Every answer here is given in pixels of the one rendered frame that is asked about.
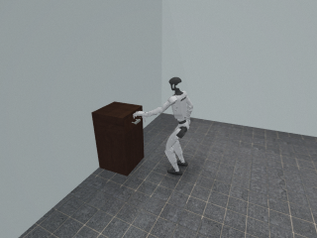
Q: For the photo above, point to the cabinet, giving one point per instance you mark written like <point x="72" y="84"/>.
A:
<point x="117" y="151"/>

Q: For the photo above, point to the left robot foot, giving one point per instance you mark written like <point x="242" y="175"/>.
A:
<point x="173" y="172"/>

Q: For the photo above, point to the robot left upper arm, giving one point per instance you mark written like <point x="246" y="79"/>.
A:
<point x="169" y="102"/>

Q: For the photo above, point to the robot right upper arm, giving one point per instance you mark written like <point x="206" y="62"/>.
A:
<point x="188" y="101"/>

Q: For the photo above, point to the left robot thigh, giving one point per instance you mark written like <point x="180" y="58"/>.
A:
<point x="178" y="133"/>

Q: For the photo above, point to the right robot forearm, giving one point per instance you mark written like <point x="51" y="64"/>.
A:
<point x="188" y="113"/>

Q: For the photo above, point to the drawer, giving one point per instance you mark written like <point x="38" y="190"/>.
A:
<point x="128" y="125"/>

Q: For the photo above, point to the robot left hand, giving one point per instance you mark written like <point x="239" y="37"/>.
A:
<point x="139" y="113"/>

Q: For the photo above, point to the handle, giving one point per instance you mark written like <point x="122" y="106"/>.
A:
<point x="136" y="122"/>

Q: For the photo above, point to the left robot forearm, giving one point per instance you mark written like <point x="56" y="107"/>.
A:
<point x="152" y="113"/>

